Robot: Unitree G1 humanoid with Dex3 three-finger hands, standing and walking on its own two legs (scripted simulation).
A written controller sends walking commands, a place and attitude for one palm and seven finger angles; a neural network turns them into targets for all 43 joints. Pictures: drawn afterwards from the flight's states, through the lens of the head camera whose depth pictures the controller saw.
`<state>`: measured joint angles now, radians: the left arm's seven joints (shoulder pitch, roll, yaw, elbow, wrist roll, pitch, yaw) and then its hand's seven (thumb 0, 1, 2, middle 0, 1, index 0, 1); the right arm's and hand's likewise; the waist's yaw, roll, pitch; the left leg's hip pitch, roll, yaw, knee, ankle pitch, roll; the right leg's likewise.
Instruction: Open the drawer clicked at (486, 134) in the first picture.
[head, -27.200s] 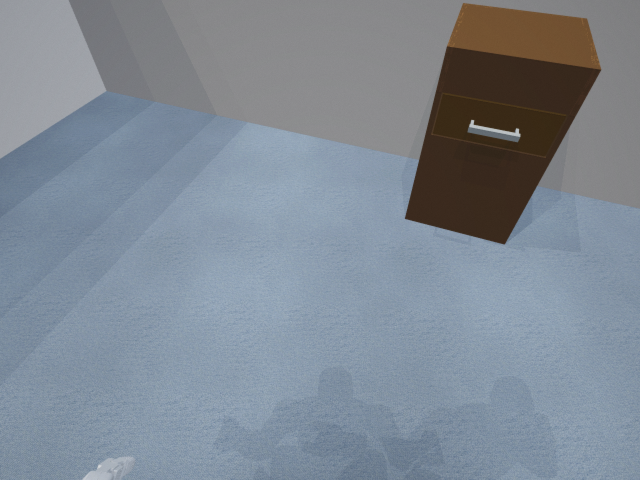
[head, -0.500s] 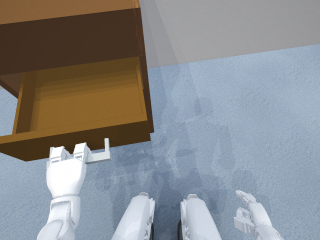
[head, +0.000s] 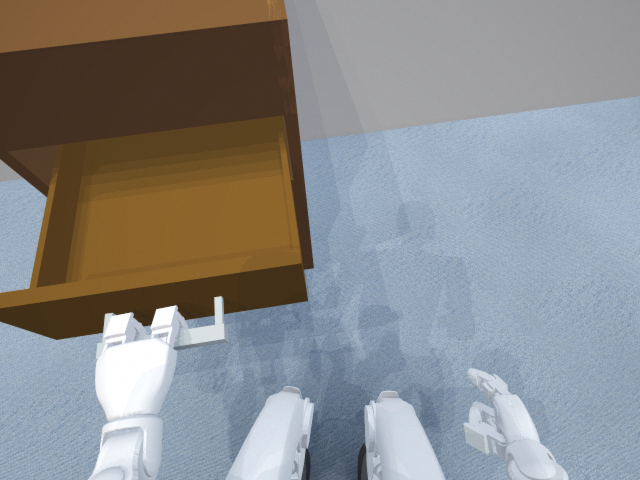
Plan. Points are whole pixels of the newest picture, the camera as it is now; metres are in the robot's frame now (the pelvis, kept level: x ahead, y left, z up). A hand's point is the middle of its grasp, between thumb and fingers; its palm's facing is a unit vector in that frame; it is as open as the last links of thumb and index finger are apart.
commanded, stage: pull the drawer open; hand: left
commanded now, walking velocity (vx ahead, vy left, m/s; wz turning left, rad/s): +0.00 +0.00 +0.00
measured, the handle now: (164, 327) +0.29 +0.25 -0.07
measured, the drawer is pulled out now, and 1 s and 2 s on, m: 0.24 0.28 0.30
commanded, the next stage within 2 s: open the thumb to release the handle in 1.74 s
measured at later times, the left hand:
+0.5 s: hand (157, 394) +0.21 +0.24 -0.09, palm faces -0.12 -0.08 -0.99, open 5.7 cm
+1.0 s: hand (156, 411) +0.19 +0.24 -0.09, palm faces -0.13 -0.09 -0.99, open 5.8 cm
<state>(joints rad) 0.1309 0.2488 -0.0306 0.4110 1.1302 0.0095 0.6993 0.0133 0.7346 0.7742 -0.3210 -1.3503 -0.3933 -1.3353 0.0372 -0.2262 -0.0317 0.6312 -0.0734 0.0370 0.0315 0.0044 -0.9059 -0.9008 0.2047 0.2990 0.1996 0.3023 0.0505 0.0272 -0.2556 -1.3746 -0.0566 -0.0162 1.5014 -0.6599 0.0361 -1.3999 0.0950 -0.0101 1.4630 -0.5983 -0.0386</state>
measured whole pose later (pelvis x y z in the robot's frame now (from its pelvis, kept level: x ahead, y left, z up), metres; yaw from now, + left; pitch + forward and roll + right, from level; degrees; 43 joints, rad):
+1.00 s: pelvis +0.00 -0.01 +0.00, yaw +0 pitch +31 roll +0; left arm 0.30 0.23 -0.02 0.32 1.15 -0.06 0.70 0.02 0.73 0.76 -0.31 -1.35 -0.38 -1.31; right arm 0.03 -0.22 -0.02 0.62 -0.09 0.02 0.01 0.01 -0.91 -0.90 0.20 0.30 0.20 0.30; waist 0.07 0.01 -0.27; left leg -1.37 -0.06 0.00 1.51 -0.67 0.03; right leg -1.41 0.09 0.00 1.49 -0.62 -0.05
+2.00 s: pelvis -0.01 -0.01 -0.02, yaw +1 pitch +31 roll +0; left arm 0.28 0.26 0.02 0.35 1.16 -0.13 0.73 0.00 0.66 0.78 -0.35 -1.34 -0.39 -1.31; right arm 0.01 -0.22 -0.03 0.64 -0.09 0.01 -0.01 0.01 -0.91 -0.90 0.20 0.30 0.20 0.30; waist 0.10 0.02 -0.27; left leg -1.42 -0.06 -0.02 1.56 -0.67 0.01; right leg -1.46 0.09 -0.02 1.54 -0.62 -0.06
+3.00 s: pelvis -0.02 -0.02 -0.01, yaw +1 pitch +28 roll +0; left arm 0.18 0.26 -0.05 0.43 1.11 -0.05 0.72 0.00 -0.49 0.30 -0.32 -1.20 -0.37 -1.21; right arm 0.04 -0.21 -0.04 0.68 -0.06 -0.01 -0.04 0.01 -0.91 -0.90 0.21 0.30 0.20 0.30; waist 0.07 0.04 -0.24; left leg -1.39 -0.06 -0.03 1.51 -0.62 0.01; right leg -1.42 0.09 -0.03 1.49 -0.57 -0.06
